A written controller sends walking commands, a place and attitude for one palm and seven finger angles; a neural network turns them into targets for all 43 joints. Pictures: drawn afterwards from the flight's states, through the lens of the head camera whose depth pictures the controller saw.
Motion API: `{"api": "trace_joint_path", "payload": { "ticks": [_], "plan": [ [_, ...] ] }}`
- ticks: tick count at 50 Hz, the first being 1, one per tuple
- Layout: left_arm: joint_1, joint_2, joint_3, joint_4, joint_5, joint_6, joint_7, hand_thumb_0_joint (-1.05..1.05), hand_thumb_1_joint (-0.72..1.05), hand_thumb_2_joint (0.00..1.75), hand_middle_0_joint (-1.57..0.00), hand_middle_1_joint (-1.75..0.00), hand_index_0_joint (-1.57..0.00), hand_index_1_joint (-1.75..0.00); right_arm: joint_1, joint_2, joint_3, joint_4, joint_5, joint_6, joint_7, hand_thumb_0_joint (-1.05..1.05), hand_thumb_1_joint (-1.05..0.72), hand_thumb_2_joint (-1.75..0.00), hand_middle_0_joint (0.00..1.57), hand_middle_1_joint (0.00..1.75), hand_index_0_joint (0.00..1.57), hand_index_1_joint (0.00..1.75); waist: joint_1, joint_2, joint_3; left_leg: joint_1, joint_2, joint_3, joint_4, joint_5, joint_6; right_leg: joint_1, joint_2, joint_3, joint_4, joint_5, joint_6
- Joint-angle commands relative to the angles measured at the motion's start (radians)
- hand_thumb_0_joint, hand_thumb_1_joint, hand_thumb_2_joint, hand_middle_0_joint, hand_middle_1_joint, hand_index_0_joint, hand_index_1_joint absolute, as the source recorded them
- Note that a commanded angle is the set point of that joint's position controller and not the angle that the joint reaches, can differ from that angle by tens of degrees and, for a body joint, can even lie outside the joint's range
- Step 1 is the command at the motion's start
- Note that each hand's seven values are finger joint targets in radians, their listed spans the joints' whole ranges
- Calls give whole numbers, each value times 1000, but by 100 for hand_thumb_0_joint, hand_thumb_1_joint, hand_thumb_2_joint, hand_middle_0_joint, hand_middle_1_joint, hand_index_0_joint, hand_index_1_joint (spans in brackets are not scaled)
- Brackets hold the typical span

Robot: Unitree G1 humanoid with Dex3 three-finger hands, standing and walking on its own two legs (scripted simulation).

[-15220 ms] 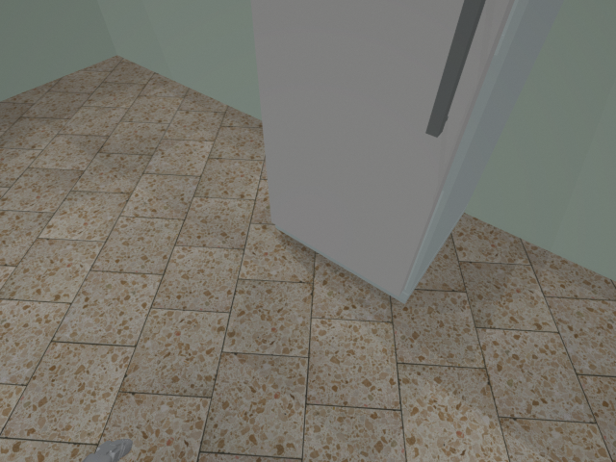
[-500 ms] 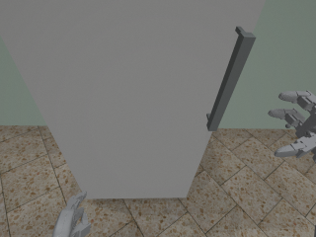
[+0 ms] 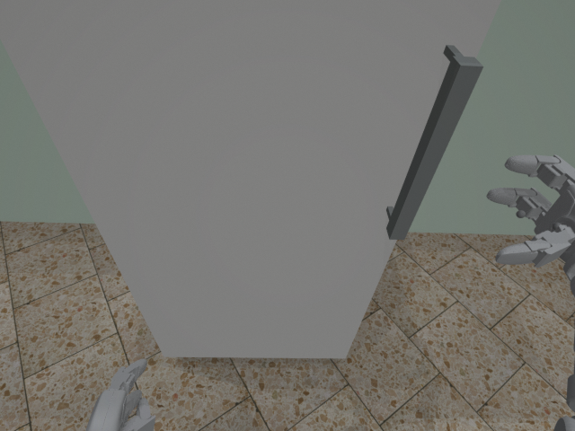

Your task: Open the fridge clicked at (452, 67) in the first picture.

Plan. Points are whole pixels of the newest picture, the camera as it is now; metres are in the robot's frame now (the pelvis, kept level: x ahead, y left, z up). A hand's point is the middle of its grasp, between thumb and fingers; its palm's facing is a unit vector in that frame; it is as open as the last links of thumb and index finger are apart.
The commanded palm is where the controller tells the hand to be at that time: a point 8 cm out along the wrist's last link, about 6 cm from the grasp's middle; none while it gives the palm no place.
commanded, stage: move the hooked fingers beside the handle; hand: right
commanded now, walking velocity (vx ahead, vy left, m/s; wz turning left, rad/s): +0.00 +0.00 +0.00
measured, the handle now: (419, 156) +0.47 -0.16 +0.18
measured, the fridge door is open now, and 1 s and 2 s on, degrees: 0 0 0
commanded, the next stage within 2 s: feel for the door with the fingertips in 1.26 s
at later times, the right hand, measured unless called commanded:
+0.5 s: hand (492, 182) +0.42 -0.25 +0.18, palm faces -0.02 +1.00 -0.01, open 14.0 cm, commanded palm +0.39 -0.29 +0.19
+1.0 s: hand (489, 189) +0.39 -0.23 +0.18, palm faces -0.02 +1.00 -0.02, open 14.0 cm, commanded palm +0.38 -0.28 +0.19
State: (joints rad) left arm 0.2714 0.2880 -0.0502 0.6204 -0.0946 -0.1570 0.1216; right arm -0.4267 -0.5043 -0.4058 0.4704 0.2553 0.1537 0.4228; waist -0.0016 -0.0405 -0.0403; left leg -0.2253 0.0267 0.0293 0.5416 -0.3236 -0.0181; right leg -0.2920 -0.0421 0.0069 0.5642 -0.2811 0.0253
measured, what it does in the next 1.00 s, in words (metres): stands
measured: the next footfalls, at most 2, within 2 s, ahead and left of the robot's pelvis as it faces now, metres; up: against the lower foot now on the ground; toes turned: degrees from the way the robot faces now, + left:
none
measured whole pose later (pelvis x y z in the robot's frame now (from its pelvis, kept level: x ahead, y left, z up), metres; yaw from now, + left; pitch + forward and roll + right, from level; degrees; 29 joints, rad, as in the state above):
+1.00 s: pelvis +0.00 -0.01 +0.00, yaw +0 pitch +2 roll +1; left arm 0.26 0.27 -0.06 0.62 -0.09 -0.11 0.11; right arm -0.58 -0.46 -0.33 0.58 0.23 0.11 0.36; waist 0.01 -0.03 -0.05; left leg -0.26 0.03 0.03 0.54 -0.32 -0.03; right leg -0.33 -0.04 0.01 0.58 -0.29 0.02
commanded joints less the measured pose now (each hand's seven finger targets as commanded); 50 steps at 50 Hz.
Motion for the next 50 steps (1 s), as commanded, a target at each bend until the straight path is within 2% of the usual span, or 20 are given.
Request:
{"api": "trace_joint_path", "payload": {
  "ticks": [1, 3, 5, 9, 13, 14, 15, 17, 20, 23, 25, 27, 30, 34, 36, 40, 43, 44, 45, 50],
  "plan": [
    [-74, 121, 49, -139, 6, -55, 14, 0, 90, 90, -20, -30, -20, -30, -533, -250, -12, -222, 30, -102, 12, 0, 50, -30, 30, 120, 30, 120, 42, -38, -226, -66, -31, 16, -86, 272, 30, 192, 35, -10, -49, 206, -61],
    [-69, 120, 49, -130, 9, -59, 15, 0, 90, 90, -20, -30, -20, -30, -554, -254, -19, -201, 28, -118, 3, 0, 50, -30, 30, 120, 30, 120, 39, -52, -247, -64, -31, 18, -83, 266, 33, 204, 36, -4, -49, 207, -59],
    [-58, 125, 48, -120, 12, -52, 13, 0, 90, 90, -20, -30, -20, -30, -539, -277, -42, -136, 23, -117, -6, 0, 50, -30, 30, 120, 30, 120, 33, -18, -254, -51, -30, 13, -84, 277, 31, 181, 36, -10, -48, 211, -62],
    [-40, 131, 52, -114, 14, -38, 4, 0, 90, 90, -20, -30, -20, -30, -529, -306, -59, -23, 1, -106, -22, 0, 50, -30, 30, 120, 30, 120, 19, -1, -229, -50, -27, 15, -78, 281, 32, 135, 33, -12, -50, 215, -59],
    [-22, 132, 56, -121, 14, -22, -1, 0, 90, 90, -20, -30, -20, -30, -569, -320, -60, 26, -15, -116, -26, 0, 50, -30, 30, 120, 30, 120, 28, -15, -250, -49, -26, 10, -65, 312, 30, 124, 33, -19, -41, 231, -58],
    [-10, 137, 58, -120, 15, -16, -4, 0, 90, 90, -20, -30, -20, -30, -570, -339, -70, 35, -12, -128, -23, 0, 50, -30, 30, 120, 30, 120, 28, 27, -260, -34, -29, 10, -67, 324, 29, 118, 30, -21, -38, 242, -62],
    [-11, 137, 58, -124, 16, -14, -3, 0, 90, 90, -20, -30, -20, -30, -601, -357, -82, 9, -15, -142, -21, 0, 50, -30, 30, 120, 30, 120, 27, -3, -283, -25, -30, 6, -59, 338, 30, 128, 32, -21, -37, 255, -61],
    [-3, 134, 62, -129, 16, -14, -5, 0, 90, 90, -20, -30, -20, -30, -612, -341, -72, -7, -12, -163, -15, 0, 50, -30, 30, 120, 30, 120, 32, -16, -311, -25, -33, 7, -52, 357, 32, 151, 30, -21, -29, 274, -61],
    [16, 140, 64, -114, 15, -8, -4, 0, 90, 90, -20, -30, -20, -30, -659, -318, -44, 26, -8, -179, -5, 0, 50, -30, 30, 120, 30, 120, 51, -7, -279, -60, -38, 9, -59, 336, 30, 142, 25, -20, -30, 257, -63],
    [28, 139, 65, -104, 15, -6, -4, 0, 90, 90, -20, -30, -20, -30, -691, -274, 4, 56, -16, -172, -2, 0, 50, -30, 30, 120, 30, 120, 58, -71, -265, -95, -38, 16, -53, 310, 37, 152, 25, -11, -32, 252, -55],
    [35, 142, 69, -110, 17, -2, -9, 0, 90, 90, -20, -30, -20, -30, -652, -293, -20, 45, -18, -167, -9, 0, 50, -30, 30, 120, 30, 120, 43, -54, -298, -72, -40, 17, -50, 327, 38, 154, 26, -12, -29, 273, -58],
    [33, 137, 72, -120, 19, -4, -15, 0, 90, 90, -20, -30, -20, -30, -626, -264, -11, 1, -12, -166, -15, 0, 50, -30, 30, 120, 30, 120, 37, -55, -333, -60, -41, 22, -40, 359, 40, 181, 25, -7, -26, 314, -56],
    [25, 135, 71, -137, 21, -2, -26, 0, 90, 90, -20, -30, -20, -30, -577, -297, -58, -82, -5, -173, -30, 0, 50, -30, 30, 120, 30, 120, 14, -44, -372, -14, -42, 24, -29, 409, 40, 187, 22, -6, -26, 376, -54],
    [8, 131, 69, -149, 20, 1, -32, 0, 90, 90, -20, -30, -20, -30, -489, -295, -82, -117, 7, -152, -47, 0, 50, -30, 30, 120, 30, 120, 1, -11, -313, 1, -43, 26, -36, 412, 38, 150, 20, -21, -34, 364, -55],
    [-5, 126, 67, -154, 15, 1, -31, 0, 90, 90, -20, -30, -20, -30, -505, -255, -45, -121, -4, -128, -51, 0, 50, -30, 30, 120, 30, 120, 14, -29, -270, -35, -44, 25, -41, 382, 35, 145, 20, -20, -44, 330, -55],
    [-10, 128, 65, -154, 13, 11, -22, 0, 90, 90, -20, -30, -20, -30, -500, -273, -56, -120, -9, -100, -56, 0, 50, -30, 30, 120, 30, 120, 22, -21, -264, -39, -43, 17, -56, 365, 33, 144, 23, -27, -43, 297, -59],
    [-27, 115, 59, -153, 9, 5, -12, 0, 90, 90, -20, -30, -20, -30, -601, -186, 38, -174, -6, -106, -50, 0, 50, -30, 30, 120, 30, 120, 51, -62, -255, -74, -43, 21, -60, 332, 35, 181, 22, -18, -41, 276, -56],
    [-25, 115, 60, -144, 9, 3, -9, 0, 90, 90, -20, -30, -20, -30, -618, -168, 60, -159, -1, -108, -48, 0, 50, -30, 30, 120, 30, 120, 62, -45, -243, -87, -45, 19, -71, 318, 34, 182, 20, -21, -36, 258, -60],
    [-21, 121, 58, -136, 11, 2, -5, 0, 90, 90, -20, -30, -20, -30, -643, -200, 36, -146, 1, -112, -51, 0, 50, -30, 30, 120, 30, 120, 62, -17, -249, -86, -46, 22, -72, 304, 34, 180, 21, -9, -40, 245, -60],
    [-35, 116, 51, -124, 11, 0, -1, 0, 90, 90, -20, -30, -20, -30, -643, -204, 30, -101, -1, -116, -61, 0, 50, -30, 30, 120, 30, 120, 46, -34, -281, -64, -40, 18, -70, 303, 38, 187, 29, -7, -41, 241, -57]
  ]
}}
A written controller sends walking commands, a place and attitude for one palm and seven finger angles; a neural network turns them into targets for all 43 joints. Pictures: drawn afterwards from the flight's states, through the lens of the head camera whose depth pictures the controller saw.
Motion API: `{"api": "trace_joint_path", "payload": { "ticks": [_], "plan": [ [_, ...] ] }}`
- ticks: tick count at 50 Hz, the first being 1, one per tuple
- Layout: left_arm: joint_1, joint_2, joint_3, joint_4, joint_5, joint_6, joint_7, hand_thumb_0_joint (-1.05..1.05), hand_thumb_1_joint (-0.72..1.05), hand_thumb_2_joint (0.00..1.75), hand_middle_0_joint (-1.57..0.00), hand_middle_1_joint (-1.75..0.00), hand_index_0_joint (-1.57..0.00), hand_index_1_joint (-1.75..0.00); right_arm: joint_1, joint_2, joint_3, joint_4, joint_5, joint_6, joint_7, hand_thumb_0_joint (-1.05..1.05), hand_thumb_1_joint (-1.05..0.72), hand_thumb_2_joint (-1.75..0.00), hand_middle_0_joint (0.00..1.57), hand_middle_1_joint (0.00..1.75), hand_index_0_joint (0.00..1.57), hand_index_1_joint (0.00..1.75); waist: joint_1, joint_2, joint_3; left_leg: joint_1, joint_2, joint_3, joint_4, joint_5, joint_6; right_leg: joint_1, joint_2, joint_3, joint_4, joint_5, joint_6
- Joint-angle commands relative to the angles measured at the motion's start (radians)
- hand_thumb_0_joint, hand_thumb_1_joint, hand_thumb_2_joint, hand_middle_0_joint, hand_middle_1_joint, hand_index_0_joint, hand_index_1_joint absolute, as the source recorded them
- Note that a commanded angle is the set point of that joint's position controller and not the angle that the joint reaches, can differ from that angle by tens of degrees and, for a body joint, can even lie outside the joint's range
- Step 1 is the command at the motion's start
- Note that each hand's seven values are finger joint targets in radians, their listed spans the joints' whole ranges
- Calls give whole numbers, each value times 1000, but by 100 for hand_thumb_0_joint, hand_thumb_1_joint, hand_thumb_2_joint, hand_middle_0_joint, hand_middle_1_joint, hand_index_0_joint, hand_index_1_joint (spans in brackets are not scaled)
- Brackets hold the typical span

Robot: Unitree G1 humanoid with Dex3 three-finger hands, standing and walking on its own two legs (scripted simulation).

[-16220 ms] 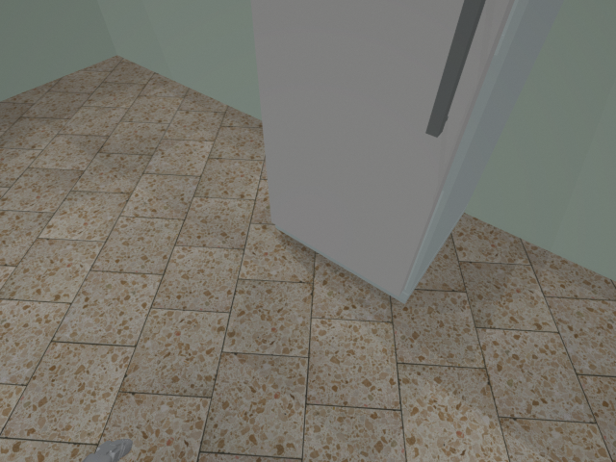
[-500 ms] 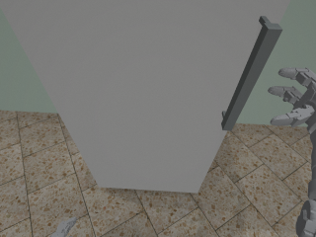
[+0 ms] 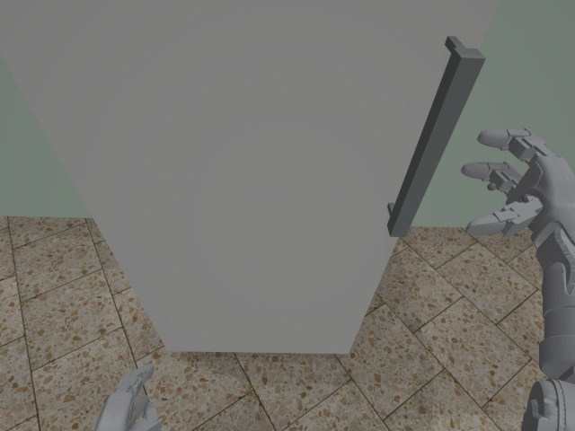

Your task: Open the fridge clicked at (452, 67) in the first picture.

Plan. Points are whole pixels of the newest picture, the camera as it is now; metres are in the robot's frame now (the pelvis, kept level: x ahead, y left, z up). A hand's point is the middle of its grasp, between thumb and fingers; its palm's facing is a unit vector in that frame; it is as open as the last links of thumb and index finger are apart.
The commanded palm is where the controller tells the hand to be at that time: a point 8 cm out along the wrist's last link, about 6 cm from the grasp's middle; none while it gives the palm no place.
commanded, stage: move the hooked fingers beside the handle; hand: right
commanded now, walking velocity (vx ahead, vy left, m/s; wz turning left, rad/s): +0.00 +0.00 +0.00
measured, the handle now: (420, 152) +0.47 -0.15 +0.18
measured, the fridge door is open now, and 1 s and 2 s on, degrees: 0 0 0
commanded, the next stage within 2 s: feel for the door with the fingertips in 0.26 s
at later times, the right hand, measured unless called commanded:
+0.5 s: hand (483, 187) +0.39 -0.22 +0.18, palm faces -0.03 +1.00 -0.02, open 14.0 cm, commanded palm +0.37 -0.26 +0.19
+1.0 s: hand (460, 177) +0.40 -0.19 +0.19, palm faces -0.01 +1.00 -0.02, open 14.0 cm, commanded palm +0.38 -0.23 +0.19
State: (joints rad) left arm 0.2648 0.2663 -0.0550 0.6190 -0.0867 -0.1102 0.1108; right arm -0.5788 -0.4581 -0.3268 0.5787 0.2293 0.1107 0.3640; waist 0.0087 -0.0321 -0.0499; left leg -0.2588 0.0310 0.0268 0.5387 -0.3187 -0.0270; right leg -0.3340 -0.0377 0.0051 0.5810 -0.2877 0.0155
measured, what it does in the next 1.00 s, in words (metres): stands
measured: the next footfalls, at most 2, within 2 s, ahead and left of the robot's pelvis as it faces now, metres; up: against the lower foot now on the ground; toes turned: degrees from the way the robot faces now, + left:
none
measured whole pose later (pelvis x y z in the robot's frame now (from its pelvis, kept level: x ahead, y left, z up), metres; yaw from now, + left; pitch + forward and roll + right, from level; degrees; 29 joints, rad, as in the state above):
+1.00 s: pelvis -0.01 +0.01 +0.00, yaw +1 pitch +1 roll +0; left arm 0.27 0.25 -0.05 0.64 -0.08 -0.08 0.10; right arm -0.61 -0.39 -0.28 0.57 0.20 0.13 0.25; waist 0.02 -0.03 -0.05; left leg -0.24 0.02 0.02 0.52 -0.30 -0.02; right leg -0.30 -0.05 -0.01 0.55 -0.27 0.02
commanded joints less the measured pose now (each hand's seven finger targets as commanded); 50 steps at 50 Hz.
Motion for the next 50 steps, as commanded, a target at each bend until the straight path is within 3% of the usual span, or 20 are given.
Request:
{"api": "trace_joint_path", "payload": {
  "ticks": [1, 4, 9, 14, 18, 22, 24, 25, 26, 28, 30, 32, 34, 35, 37, 39, 45, 46, 47, 50],
  "plan": [
    [-31, 135, 53, -124, 4, -46, 9, 0, 90, 90, -20, -30, -20, -30, -483, -227, -31, -187, 22, -67, -5, 0, 50, -30, 30, 120, 30, 120, 34, -32, -259, -31, -43, 22, -65, 304, 47, 221, 27, -4, -59, 250, -47],
    [-25, 140, 55, -120, 4, -35, 5, 0, 90, 90, -20, -30, -20, -30, -447, -273, -71, -115, 12, -58, -20, 0, 50, -30, 30, 120, 30, 120, 19, 2, -247, -17, -42, 22, -68, 303, 45, 187, 28, -11, -61, 244, -48],
    [-33, 140, 56, -146, 7, -25, -3, 0, 90, 90, -20, -30, -20, -30, -422, -323, -116, -157, 7, -85, -24, 0, 50, -30, 30, 120, 30, 120, -2, 1, -292, 42, -39, 12, -56, 369, 45, 179, 31, -20, -56, 292, -52],
    [-36, 138, 59, -147, 2, -25, 0, 0, 90, 90, -20, -30, -20, -30, -436, -282, -82, -195, 21, -106, -5, 0, 50, -30, 30, 120, 30, 120, 18, 7, -266, 29, -45, 12, -68, 365, 40, 195, 26, -29, -63, 278, -56],
    [-29, 145, 60, -136, 0, -26, 4, 0, 90, 90, -20, -30, -20, -30, -418, -293, -93, -162, 21, -84, 8, 0, 50, -30, 30, 120, 30, 120, 19, -19, -226, 6, -43, 11, -75, 334, 41, 179, 30, -24, -71, 243, -54],
    [-37, 141, 61, -135, -3, -32, 7, 0, 90, 90, -20, -30, -20, -30, -461, -207, -13, -186, 30, -66, 8, 0, 50, -30, 30, 120, 30, 120, 35, -27, -203, -40, -46, 15, -89, 262, 39, 189, 30, -20, -77, 188, -54],
    [-34, 144, 64, -127, -2, -35, 8, 0, 90, 90, -20, -30, -20, -30, -480, -202, -6, -193, 33, -71, -2, 0, 50, -30, 30, 120, 30, 120, 40, 3, -207, -44, -49, 15, -98, 231, 39, 190, 27, -18, -77, 172, -57],
    [-36, 144, 63, -125, -1, -39, 9, 0, 90, 90, -20, -30, -20, -30, -513, -206, -10, -220, 34, -77, -8, 0, 50, -30, 30, 120, 30, 120, 41, -13, -236, -35, -47, 13, -93, 241, 40, 205, 29, -13, -78, 182, -56],
    [-34, 141, 64, -126, 2, -43, 8, 0, 90, 90, -20, -30, -20, -30, -500, -218, -29, -230, 31, -81, -18, 0, 50, -30, 30, 120, 30, 120, 32, -14, -259, -23, -48, 14, -88, 253, 42, 215, 30, -9, -76, 197, -56],
    [-41, 132, 59, -124, 4, -48, 5, 0, 90, 90, -20, -30, -20, -30, -510, -172, 3, -250, 30, -87, -36, 0, 50, -30, 30, 120, 30, 120, 32, -40, -267, -26, -46, 17, -84, 258, 43, 230, 32, -11, -75, 201, -52],
    [-39, 134, 60, -120, 6, -47, 2, 0, 90, 90, -20, -30, -20, -30, -476, -217, -44, -235, 24, -91, -60, 0, 50, -30, 30, 120, 30, 120, 16, -8, -272, -1, -48, 18, -82, 265, 42, 210, 29, -10, -81, 211, -52],
    [-49, 126, 57, -126, 7, -48, -2, 0, 90, 90, -20, -30, -20, -30, -456, -181, -29, -237, 18, -84, -78, 0, 50, -30, 30, 120, 30, 120, 11, 5, -264, 3, -47, 19, -79, 278, 41, 209, 29, -15, -85, 218, -52],
    [-52, 127, 59, -132, 9, -46, -9, 0, 90, 90, -20, -30, -20, -30, -409, -192, -46, -245, 13, -77, -93, 0, 50, -30, 30, 120, 30, 120, -5, 19, -274, 27, -47, 18, -79, 299, 39, 200, 28, -26, -83, 237, -53],
    [-61, 124, 56, -135, 9, -41, -11, 0, 90, 90, -20, -30, -20, -30, -409, -192, -48, -255, 6, -69, -100, 0, 50, -30, 30, 120, 30, 120, -9, -6, -276, 34, -43, 15, -72, 313, 42, 198, 29, -27, -87, 246, -51],
    [-68, 117, 55, -141, 9, -39, -14, 0, 90, 90, -20, -30, -20, -30, -420, -157, -20, -277, -4, -59, -112, 0, 50, -30, 30, 120, 30, 120, -4, -19, -260, 22, -44, 18, -70, 319, 42, 203, 27, -26, -89, 252, -48],
    [-57, 127, 58, -132, 11, -28, -12, 0, 90, 90, -20, -30, -20, -30, -415, -210, -59, -250, -7, -51, -123, 0, 50, -30, 30, 120, 30, 120, -3, 43, -239, 30, -47, 17, -83, 316, 38, 182, 24, -28, -89, 245, -53],
    [-66, 119, 55, -131, 8, -22, -4, 0, 90, 90, -20, -30, -20, -30, -500, -142, 6, -268, -6, -45, -113, 0, 50, -30, 30, 120, 30, 120, 26, 8, -246, 4, -46, 9, -89, 310, 37, 216, 26, -31, -85, 232, -55],
    [-58, 122, 55, -123, 9, -21, -1, 0, 90, 90, -20, -30, -20, -30, -508, -166, -10, -246, -7, -46, -112, 0, 50, -30, 30, 120, 30, 120, 26, 14, -236, 1, -47, 11, -88, 310, 38, 209, 26, -27, -84, 232, -54],
    [-56, 122, 55, -122, 8, -19, 1, 0, 90, 90, -20, -30, -20, -30, -515, -156, 4, -246, -10, -47, -106, 0, 50, -30, 30, 120, 30, 120, 29, -14, -246, -3, -47, 10, -86, 308, 40, 218, 26, -27, -84, 237, -52],
    [-50, 123, 57, -115, 8, -20, 2, 0, 90, 90, -20, -30, -20, -30, -543, -132, 27, -227, -5, -50, -97, 0, 50, -30, 30, 120, 30, 120, 36, -6, -263, -4, -47, 12, -85, 323, 41, 229, 28, -24, -77, 250, -54]
  ]
}}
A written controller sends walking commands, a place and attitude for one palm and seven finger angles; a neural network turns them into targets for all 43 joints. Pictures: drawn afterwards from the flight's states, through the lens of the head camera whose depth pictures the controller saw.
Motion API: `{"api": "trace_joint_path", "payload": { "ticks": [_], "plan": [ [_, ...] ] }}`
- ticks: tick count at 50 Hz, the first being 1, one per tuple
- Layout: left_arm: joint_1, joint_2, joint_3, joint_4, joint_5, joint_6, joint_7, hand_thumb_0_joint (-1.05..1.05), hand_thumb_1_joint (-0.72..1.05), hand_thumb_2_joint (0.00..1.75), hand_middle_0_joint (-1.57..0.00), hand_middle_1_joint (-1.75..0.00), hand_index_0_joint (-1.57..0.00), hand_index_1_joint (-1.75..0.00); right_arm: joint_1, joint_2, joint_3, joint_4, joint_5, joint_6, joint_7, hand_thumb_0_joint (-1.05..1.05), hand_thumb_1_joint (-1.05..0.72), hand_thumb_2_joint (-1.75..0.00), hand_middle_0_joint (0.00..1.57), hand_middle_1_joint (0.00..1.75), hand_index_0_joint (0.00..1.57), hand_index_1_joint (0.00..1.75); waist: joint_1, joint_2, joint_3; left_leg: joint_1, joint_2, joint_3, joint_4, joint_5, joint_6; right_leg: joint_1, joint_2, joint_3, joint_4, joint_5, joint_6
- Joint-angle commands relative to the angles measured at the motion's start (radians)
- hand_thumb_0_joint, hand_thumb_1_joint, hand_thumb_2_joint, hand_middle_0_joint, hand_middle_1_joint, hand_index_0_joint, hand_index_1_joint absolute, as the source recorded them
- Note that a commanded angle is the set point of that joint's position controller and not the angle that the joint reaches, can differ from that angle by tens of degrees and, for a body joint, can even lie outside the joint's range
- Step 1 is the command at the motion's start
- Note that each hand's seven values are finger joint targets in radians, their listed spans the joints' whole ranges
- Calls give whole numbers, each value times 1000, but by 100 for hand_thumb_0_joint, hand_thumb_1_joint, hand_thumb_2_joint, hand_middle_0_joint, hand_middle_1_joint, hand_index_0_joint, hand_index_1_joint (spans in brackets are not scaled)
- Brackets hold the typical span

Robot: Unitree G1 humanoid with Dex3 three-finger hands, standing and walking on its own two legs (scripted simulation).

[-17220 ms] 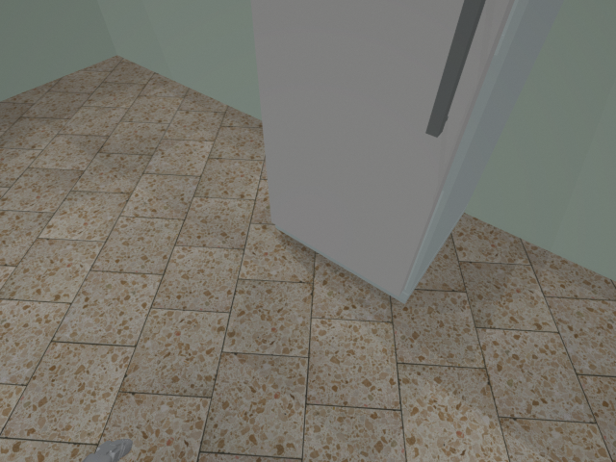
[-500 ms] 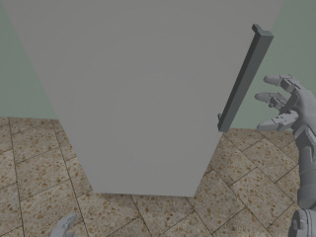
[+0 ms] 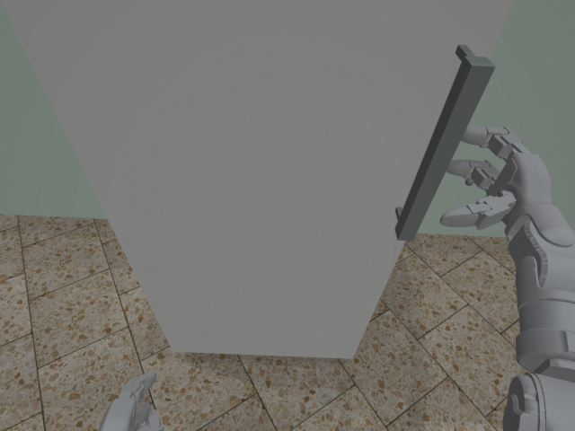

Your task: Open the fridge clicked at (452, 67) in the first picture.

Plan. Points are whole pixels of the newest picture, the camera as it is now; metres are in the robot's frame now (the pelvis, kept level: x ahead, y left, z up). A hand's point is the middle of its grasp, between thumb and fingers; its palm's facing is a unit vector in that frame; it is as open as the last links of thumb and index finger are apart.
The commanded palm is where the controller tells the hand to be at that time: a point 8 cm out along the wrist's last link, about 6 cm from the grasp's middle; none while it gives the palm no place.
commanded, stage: feel for the door with the fingertips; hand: right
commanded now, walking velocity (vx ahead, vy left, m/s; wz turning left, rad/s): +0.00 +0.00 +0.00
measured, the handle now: (429, 157) +0.47 -0.17 +0.17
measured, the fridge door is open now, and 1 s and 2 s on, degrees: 0 0 0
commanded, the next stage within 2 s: slide the fingers in behind the handle in 0.38 s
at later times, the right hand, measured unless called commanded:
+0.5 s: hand (453, 168) +0.43 -0.18 +0.19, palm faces -0.02 +1.00 -0.01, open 13.9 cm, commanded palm +0.40 -0.23 +0.19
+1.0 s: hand (462, 184) +0.40 -0.19 +0.19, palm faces -0.02 +1.00 -0.01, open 14.0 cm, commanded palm +0.38 -0.23 +0.19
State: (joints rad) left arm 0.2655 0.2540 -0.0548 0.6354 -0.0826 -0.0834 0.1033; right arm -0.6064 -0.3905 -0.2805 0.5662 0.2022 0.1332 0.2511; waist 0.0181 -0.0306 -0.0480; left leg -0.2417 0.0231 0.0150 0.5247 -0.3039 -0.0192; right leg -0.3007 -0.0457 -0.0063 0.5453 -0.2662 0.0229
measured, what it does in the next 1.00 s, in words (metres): stands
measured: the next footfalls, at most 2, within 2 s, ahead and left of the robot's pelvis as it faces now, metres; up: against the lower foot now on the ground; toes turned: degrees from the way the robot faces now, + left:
none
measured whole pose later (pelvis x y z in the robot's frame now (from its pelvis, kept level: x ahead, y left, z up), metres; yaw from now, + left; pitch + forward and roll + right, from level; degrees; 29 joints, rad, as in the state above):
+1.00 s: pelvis +0.00 +0.00 +0.00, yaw +0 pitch +1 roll +1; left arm 0.26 0.26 -0.04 0.63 -0.08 -0.07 0.10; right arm -0.60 -0.36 -0.25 0.54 0.21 0.14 0.24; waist 0.01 -0.03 -0.05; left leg -0.24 0.02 0.02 0.52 -0.30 -0.02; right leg -0.30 -0.04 0.00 0.54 -0.26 0.02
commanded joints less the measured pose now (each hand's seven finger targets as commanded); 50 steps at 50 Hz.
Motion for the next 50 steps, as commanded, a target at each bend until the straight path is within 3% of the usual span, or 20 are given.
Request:
{"api": "trace_joint_path", "payload": {
  "ticks": [1, 3, 4, 5, 7, 9, 13, 16, 18, 19, 24, 28, 33, 36, 38, 42, 44, 46, 47, 50],
  "plan": [
    [-47, 135, 56, -125, 3, -45, 10, 0, 90, 90, -20, -30, -20, -30, -516, -203, -20, -187, 21, -69, 16, 0, 50, -30, 30, 120, 30, 120, 26, -12, -251, -30, -40, 26, -71, 302, 34, 190, 37, -10, -42, 224, -59],
    [-44, 136, 57, -120, 1, -44, 10, 0, 90, 90, -20, -30, -20, -30, -553, -169, 13, -163, 22, -67, 18, 0, 50, -30, 30, 120, 30, 120, 37, -24, -237, -59, -40, 29, -74, 262, 33, 187, 38, -6, -45, 192, -56],
    [-37, 140, 60, -115, 4, -45, 10, 0, 90, 90, -20, -30, -20, -30, -564, -179, 5, -152, 22, -74, 13, 0, 50, -30, 30, 120, 30, 120, 39, 14, -243, -52, -42, 33, -76, 263, 33, 184, 36, -2, -44, 199, -59],
    [-38, 139, 60, -116, 5, -46, 9, 0, 90, 90, -20, -30, -20, -30, -567, -187, -3, -151, 19, -75, 9, 0, 50, -30, 30, 120, 30, 120, 31, -18, -255, -47, -39, 27, -72, 276, 35, 189, 37, -3, -42, 212, -59],
    [-30, 139, 61, -119, 10, -44, 4, 0, 90, 90, -20, -30, -20, -30, -552, -219, -41, -149, 15, -85, -3, 0, 50, -30, 30, 120, 30, 120, 14, -15, -291, -23, -40, 30, -62, 303, 38, 194, 39, -1, -42, 241, -56],
    [-18, 144, 65, -116, 14, -39, 2, 0, 90, 90, -20, -30, -20, -30, -527, -265, -80, -130, 12, -96, -12, 0, 50, -30, 30, 120, 30, 120, 6, 38, -312, 10, -41, 29, -59, 330, 35, 178, 37, -6, -35, 261, -60],
    [-17, 139, 63, -122, 12, -34, -4, 0, 90, 90, -20, -30, -20, -30, -554, -222, -43, -120, -3, -113, -17, 0, 50, -30, 30, 120, 30, 120, 14, 3, -281, -7, -40, 27, -53, 328, 34, 165, 37, -13, -43, 251, -58],
    [-9, 144, 67, -123, 14, -28, -6, 0, 90, 90, -20, -30, -20, -30, -547, -273, -82, -126, -10, -124, -20, 0, 50, -30, 30, 120, 30, 120, 6, -4, -299, 16, -41, 23, -51, 350, 35, 164, 36, -15, -41, 271, -59],
    [-14, 136, 67, -130, 11, -30, -8, 0, 90, 90, -20, -30, -20, -30, -560, -215, -38, -167, -5, -128, -13, 0, 50, -30, 30, 120, 30, 120, 15, -42, -314, 7, -42, 23, -49, 364, 37, 191, 36, -19, -37, 288, -56],
    [-10, 138, 70, -129, 13, -32, -9, 0, 90, 90, -20, -30, -20, -30, -558, -212, -36, -163, -2, -130, -14, 0, 50, -30, 30, 120, 30, 120, 16, -8, -308, 11, -44, 28, -52, 363, 37, 187, 34, -16, -33, 292, -59],
    [-1, 144, 72, -120, 12, -28, -6, 0, 90, 90, -20, -30, -20, -30, -549, -207, -37, -133, 5, -108, -11, 0, 50, -30, 30, 120, 30, 120, 20, 25, -274, -2, -48, 31, -63, 337, 34, 169, 34, -16, -42, 261, -61],
    [-14, 139, 69, -130, 12, -25, -9, 0, 90, 90, -20, -30, -20, -30, -510, -210, -52, -144, -1, -97, -15, 0, 50, -30, 30, 120, 30, 120, 4, 2, -281, 1, -45, 26, -60, 340, 35, 168, 38, -22, -45, 256, -61],
    [-29, 137, 69, -144, 11, -24, -11, 0, 90, 90, -20, -30, -20, -30, -492, -211, -55, -188, 6, -104, -15, 0, 50, -30, 30, 120, 30, 120, 2, 24, -279, 10, -45, 24, -63, 328, 32, 165, 37, -24, -50, 238, -64],
    [-40, 138, 66, -150, 11, -23, -9, 0, 90, 90, -20, -30, -20, -30, -463, -260, -95, -215, 9, -107, -12, 0, 50, -30, 30, 120, 30, 120, -8, 29, -290, 39, -42, 19, -65, 345, 31, 157, 39, -29, -51, 244, -65],
    [-51, 132, 64, -155, 10, -26, -8, 0, 90, 90, -20, -30, -20, -30, -486, -209, -50, -247, 11, -104, -6, 0, 50, -30, 30, 120, 30, 120, 2, -2, -279, 17, -44, 21, -66, 336, 32, 175, 40, -29, -51, 237, -64],
    [-63, 132, 60, -150, 5, -26, -5, 0, 90, 90, -20, -30, -20, -30, -455, -194, -34, -247, 19, -78, 0, 0, 50, -30, 30, 120, 30, 120, 6, -24, -242, -8, -45, 20, -80, 299, 33, 173, 40, -24, -55, 207, -62],
    [-68, 132, 62, -148, 4, -28, -2, 0, 90, 90, -20, -30, -20, -30, -482, -153, 8, -253, 22, -69, 1, 0, 50, -30, 30, 120, 30, 120, 23, 3, -222, -28, -47, 26, -92, 264, 30, 177, 38, -20, -56, 183, -64],
    [-73, 133, 60, -146, 5, -31, 1, 0, 90, 90, -20, -30, -20, -30, -473, -182, -21, -252, 24, -57, -2, 0, 50, -30, 30, 120, 30, 120, 9, -8, -243, -24, -45, 24, -86, 261, 34, 180, 40, -13, -56, 184, -62],
    [-76, 131, 57, -145, 4, -32, 2, 0, 90, 90, -20, -30, -20, -30, -513, -155, 10, -277, 23, -58, -4, 0, 50, -30, 30, 120, 30, 120, 22, -22, -241, -29, -45, 26, -86, 264, 34, 191, 42, -11, -58, 191, -61],
    [-77, 126, 57, -143, 7, -36, -1, 0, 90, 90, -20, -30, -20, -30, -491, -136, 11, -277, 28, -59, -17, 0, 50, -30, 30, 120, 30, 120, 13, -8, -265, -20, -44, 30, -80, 274, 35, 199, 39, -6, -54, 208, -60]
  ]
}}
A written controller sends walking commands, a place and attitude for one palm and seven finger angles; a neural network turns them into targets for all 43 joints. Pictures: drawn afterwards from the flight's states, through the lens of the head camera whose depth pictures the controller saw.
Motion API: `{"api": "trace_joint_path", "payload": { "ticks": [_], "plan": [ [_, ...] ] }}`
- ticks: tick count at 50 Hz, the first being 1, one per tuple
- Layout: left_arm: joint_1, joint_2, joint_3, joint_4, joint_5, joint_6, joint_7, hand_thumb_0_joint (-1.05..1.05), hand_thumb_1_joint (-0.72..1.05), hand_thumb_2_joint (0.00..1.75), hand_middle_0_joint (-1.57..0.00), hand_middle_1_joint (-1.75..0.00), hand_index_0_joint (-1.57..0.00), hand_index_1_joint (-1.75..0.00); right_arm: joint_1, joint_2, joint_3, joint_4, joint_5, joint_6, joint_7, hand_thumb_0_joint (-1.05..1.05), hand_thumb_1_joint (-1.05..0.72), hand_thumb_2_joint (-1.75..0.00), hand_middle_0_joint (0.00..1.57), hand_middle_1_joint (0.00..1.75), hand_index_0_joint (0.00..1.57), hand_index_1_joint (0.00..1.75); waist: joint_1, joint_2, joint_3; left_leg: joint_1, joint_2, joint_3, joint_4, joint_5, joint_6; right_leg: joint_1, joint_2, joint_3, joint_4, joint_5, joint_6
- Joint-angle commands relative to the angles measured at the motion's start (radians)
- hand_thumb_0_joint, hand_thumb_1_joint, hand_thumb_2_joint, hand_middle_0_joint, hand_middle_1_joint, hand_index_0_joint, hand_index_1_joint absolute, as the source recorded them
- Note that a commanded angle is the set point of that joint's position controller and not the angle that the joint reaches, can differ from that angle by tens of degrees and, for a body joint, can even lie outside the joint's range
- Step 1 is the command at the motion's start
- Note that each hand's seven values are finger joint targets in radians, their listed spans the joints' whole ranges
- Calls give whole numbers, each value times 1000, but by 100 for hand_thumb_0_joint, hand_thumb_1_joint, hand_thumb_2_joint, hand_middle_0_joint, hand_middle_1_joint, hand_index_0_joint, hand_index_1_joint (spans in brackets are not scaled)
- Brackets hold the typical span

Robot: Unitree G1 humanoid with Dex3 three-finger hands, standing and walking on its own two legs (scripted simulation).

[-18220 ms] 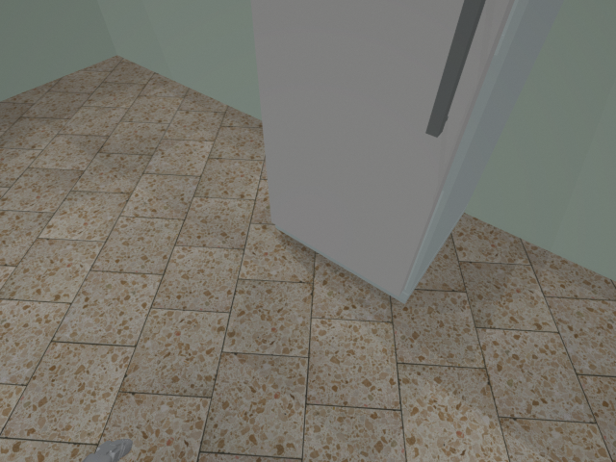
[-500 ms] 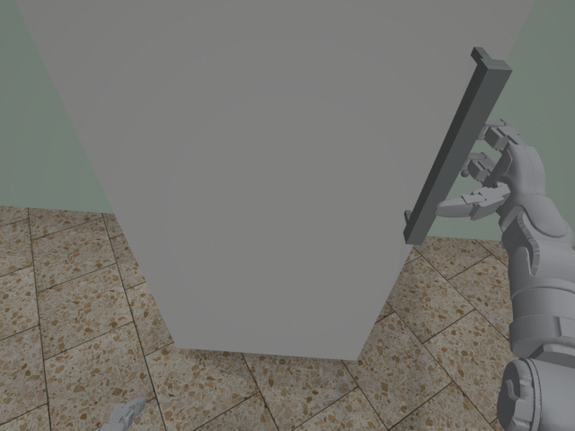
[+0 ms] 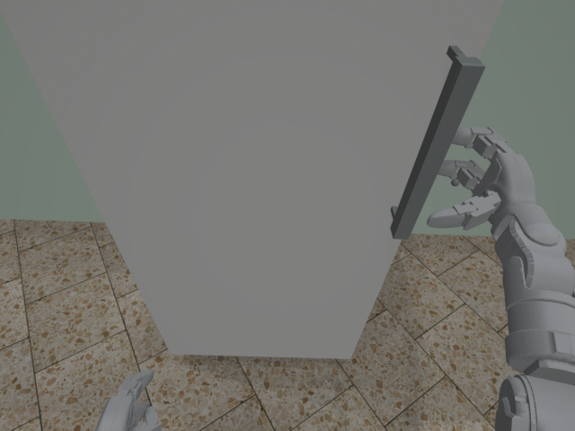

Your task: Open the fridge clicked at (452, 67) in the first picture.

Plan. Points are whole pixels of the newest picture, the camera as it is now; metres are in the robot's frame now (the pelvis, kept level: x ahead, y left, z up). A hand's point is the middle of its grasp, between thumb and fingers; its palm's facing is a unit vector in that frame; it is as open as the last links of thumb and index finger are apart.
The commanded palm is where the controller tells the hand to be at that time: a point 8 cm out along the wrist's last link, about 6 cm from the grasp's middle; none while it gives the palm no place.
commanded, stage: slide the fingers in behind the handle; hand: right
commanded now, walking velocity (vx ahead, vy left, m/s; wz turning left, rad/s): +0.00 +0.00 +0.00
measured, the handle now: (422, 156) +0.47 -0.16 +0.17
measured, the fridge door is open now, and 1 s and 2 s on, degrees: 0 0 0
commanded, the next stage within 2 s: move the hooked fingers beside the handle in 0.48 s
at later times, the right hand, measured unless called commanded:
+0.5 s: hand (445, 178) +0.41 -0.17 +0.19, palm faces +0.00 +1.00 -0.01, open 14.1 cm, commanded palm +0.38 -0.21 +0.19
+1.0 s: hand (450, 180) +0.40 -0.18 +0.19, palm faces +0.00 +1.00 -0.02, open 14.0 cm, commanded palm +0.38 -0.22 +0.19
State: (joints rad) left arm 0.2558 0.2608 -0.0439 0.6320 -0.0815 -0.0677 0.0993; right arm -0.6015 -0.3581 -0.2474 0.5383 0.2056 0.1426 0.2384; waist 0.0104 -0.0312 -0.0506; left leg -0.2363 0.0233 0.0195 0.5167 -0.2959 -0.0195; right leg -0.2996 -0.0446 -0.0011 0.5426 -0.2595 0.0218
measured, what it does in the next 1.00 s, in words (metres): stands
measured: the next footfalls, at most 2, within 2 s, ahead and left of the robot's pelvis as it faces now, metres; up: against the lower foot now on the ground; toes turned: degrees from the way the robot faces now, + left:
none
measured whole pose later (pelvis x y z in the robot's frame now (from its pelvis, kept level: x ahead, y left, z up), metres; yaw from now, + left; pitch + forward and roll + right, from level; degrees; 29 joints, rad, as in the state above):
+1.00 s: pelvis +0.01 +0.00 +0.00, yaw +0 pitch +1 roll +0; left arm 0.27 0.25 -0.04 0.64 -0.07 -0.04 0.09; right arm -0.55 -0.34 -0.25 0.47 0.19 0.16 0.20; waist 0.01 -0.03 -0.06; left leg -0.21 0.02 0.01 0.50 -0.30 -0.02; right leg -0.27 -0.05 -0.01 0.52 -0.26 0.03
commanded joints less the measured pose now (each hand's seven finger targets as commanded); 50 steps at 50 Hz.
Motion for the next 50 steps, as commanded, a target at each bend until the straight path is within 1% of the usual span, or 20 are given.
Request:
{"api": "trace_joint_path", "payload": {
  "ticks": [1, 4, 7, 11, 13, 14, 15, 19, 28, 29, 30, 31, 33, 34, 38, 41, 42, 44, 48, 50],
  "plan": [
    [-67, 119, 46, -136, 7, -51, 4, 0, 90, 90, -20, -30, -20, -30, -503, -176, -31, -234, 25, -66, -7, 0, 50, -30, 30, 120, 30, 120, 24, 16, -251, -29, -45, 25, -76, 259, 32, 190, 40, -13, -51, 190, -59],
    [-63, 122, 45, -130, 11, -48, 2, 0, 90, 90, -20, -30, -20, -30, -487, -177, -32, -205, 18, -67, -23, 0, 50, -30, 30, 120, 30, 120, 20, 38, -243, -31, -47, 28, -80, 234, 32, 177, 36, -10, -57, 176, -59],
    [-73, 114, 44, -134, 9, -49, 0, 0, 90, 90, -20, -30, -20, -30, -524, -143, 1, -233, 7, -71, -28, 0, 50, -30, 30, 120, 30, 120, 25, -18, -252, -39, -43, 25, -73, 243, 34, 195, 38, -12, -54, 185, -57],
    [-67, 117, 45, -131, 12, -48, -2, 0, 90, 90, -20, -30, -20, -30, -517, -175, -29, -238, 6, -77, -33, 0, 50, -30, 30, 120, 30, 120, 15, 8, -282, -9, -45, 27, -68, 273, 37, 197, 37, -9, -52, 214, -57],
    [-74, 111, 43, -135, 10, -51, -3, 0, 90, 90, -20, -30, -20, -30, -518, -121, 10, -244, 9, -74, -29, 0, 50, -30, 30, 120, 30, 120, 20, -20, -265, -26, -45, 28, -68, 269, 36, 203, 39, -13, -52, 209, -55],
    [-71, 114, 46, -131, 12, -52, -3, 0, 90, 90, -20, -30, -20, -30, -520, -121, 15, -250, 9, -80, -30, 0, 50, -30, 30, 120, 30, 120, 25, 10, -270, -21, -47, 31, -74, 271, 35, 207, 35, -12, -50, 214, -58],
    [-73, 113, 46, -131, 10, -52, -4, 0, 90, 90, -20, -30, -20, -30, -505, -130, 1, -244, 11, -75, -33, 0, 50, -30, 30, 120, 30, 120, 16, -7, -263, -24, -46, 29, -71, 266, 37, 203, 36, -10, -53, 210, -57],
    [-68, 117, 47, -122, 12, -55, -1, 0, 90, 90, -20, -30, -20, -30, -535, -95, 38, -238, 7, -70, -38, 0, 50, -30, 30, 120, 30, 120, 30, 19, -244, -42, -50, 34, -80, 234, 35, 201, 33, -4, -59, 187, -57],
    [-68, 111, 46, -114, 13, -58, -5, 0, 90, 90, -20, -30, -20, -30, -543, -46, 68, -238, 1, -58, -55, 0, 50, -30, 30, 120, 30, 120, 28, 5, -250, -44, -48, 38, -72, 248, 37, 206, 37, -2, -60, 203, -53],
    [-64, 114, 50, -112, 14, -58, -6, 0, 90, 90, -20, -30, -20, -30, -548, -51, 69, -245, -2, -63, -59, 0, 50, -30, 30, 120, 30, 120, 31, 27, -257, -40, -50, 38, -76, 249, 35, 212, 34, -3, -56, 205, -56],
    [-69, 109, 49, -116, 15, -61, -8, 0, 90, 90, -20, -30, -20, -30, -547, -47, 64, -253, 0, -62, -63, 0, 50, -30, 30, 120, 30, 120, 25, 1, -270, -35, -47, 35, -71, 259, 37, 216, 36, -2, -56, 215, -56],
    [-62, 111, 50, -112, 19, -59, -8, 0, 90, 90, -20, -30, -20, -30, -531, -100, 13, -250, -5, -63, -71, 0, 50, -30, 30, 120, 30, 120, 13, 7, -285, -18, -47, 36, -68, 274, 39, 217, 36, -3, -56, 232, -54],
    [-69, 109, 46, -118, 21, -49, -9, 0, 90, 90, -20, -30, -20, -30, -509, -137, -31, -245, -3, -60, -80, 0, 50, -30, 30, 120, 30, 120, 1, 18, -280, 2, -47, 32, -69, 291, 38, 198, 41, -14, -58, 235, -55],
    [-65, 114, 47, -119, 25, -43, -9, 0, 90, 90, -20, -30, -20, -30, -457, -195, -82, -229, -6, -64, -87, 0, 50, -30, 30, 120, 30, 120, -17, 62, -295, 31, -48, 32, -70, 295, 36, 182, 38, -14, -60, 242, -57],
    [-79, 104, 43, -141, 23, -28, -10, 0, 90, 90, -20, -30, -20, -30, -450, -176, -64, -265, -21, -63, -93, 0, 50, -30, 30, 120, 30, 120, -15, 13, -276, 45, -41, 26, -62, 333, 34, 172, 38, -33, -66, 259, -55],
    [-77, 108, 44, -148, 22, -20, -9, 0, 90, 90, -20, -30, -20, -30, -420, -204, -85, -265, -21, -64, -83, 0, 50, -30, 30, 120, 30, 120, -14, 32, -267, 62, -41, 23, -69, 352, 33, 164, 36, -37, -68, 263, -59],
    [-82, 107, 46, -152, 20, -20, -8, 0, 90, 90, -20, -30, -20, -30, -422, -188, -72, -283, -16, -63, -72, 0, 50, -30, 30, 120, 30, 120, -11, 12, -273, 59, -42, 20, -67, 368, 34, 176, 37, -40, -63, 273, -59],
    [-82, 113, 51, -158, 17, -20, -6, 0, 90, 90, -20, -30, -20, -30, -384, -182, -64, -284, -6, -60, -49, 0, 50, -30, 30, 120, 30, 120, -9, 44, -281, 64, -45, 21, -71, 378, 32, 185, 34, -42, -57, 281, -63],
    [-86, 111, 51, -152, 9, -27, 1, 0, 90, 90, -20, -30, -20, -30, -438, -124, -2, -319, 14, -46, -12, 0, 50, -30, 30, 120, 30, 120, 17, -11, -261, 15, -47, 24, -77, 353, 33, 213, 41, -32, -54, 258, -61],
    [-85, 116, 51, -149, 11, -31, 3, 0, 90, 90, -20, -30, -20, -30, -424, -150, -26, -334, 22, -40, -9, 0, 50, -30, 30, 120, 30, 120, 10, -4, -268, 24, -46, 26, -78, 355, 34, 213, 41, -28, -54, 264, -62]
  ]
}}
